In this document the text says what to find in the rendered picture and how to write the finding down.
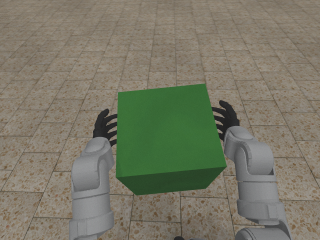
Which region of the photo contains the robot right upper arm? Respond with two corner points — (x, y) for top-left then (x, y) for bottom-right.
(234, 227), (290, 240)

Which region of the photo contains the robot left hand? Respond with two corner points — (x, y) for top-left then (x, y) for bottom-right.
(93, 108), (118, 147)

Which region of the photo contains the right robot forearm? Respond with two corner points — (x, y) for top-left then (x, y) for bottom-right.
(223, 126), (293, 240)

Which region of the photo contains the left robot forearm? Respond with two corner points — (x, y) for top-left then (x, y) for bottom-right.
(69, 137), (115, 240)

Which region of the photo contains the carton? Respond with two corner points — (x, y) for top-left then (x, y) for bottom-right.
(116, 83), (227, 196)

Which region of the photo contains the robot right hand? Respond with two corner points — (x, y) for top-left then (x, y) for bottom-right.
(211, 100), (240, 141)

